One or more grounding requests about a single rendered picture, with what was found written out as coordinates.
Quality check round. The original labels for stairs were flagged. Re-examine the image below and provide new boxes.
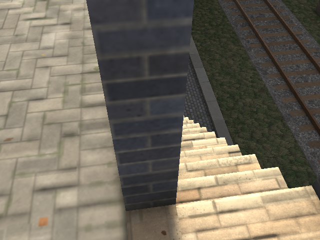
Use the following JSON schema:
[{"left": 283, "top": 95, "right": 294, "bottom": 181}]
[{"left": 176, "top": 115, "right": 288, "bottom": 204}]

